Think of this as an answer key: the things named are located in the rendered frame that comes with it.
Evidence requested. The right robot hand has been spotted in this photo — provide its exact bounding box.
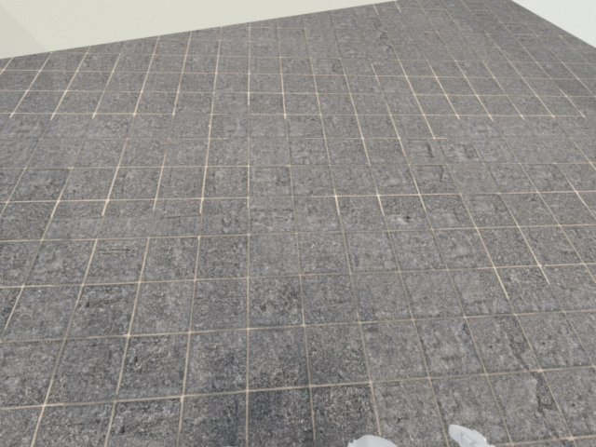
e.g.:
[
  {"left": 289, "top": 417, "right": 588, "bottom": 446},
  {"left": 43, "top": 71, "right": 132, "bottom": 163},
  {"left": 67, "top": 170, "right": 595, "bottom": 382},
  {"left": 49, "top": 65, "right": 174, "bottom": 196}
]
[{"left": 449, "top": 425, "right": 495, "bottom": 447}]

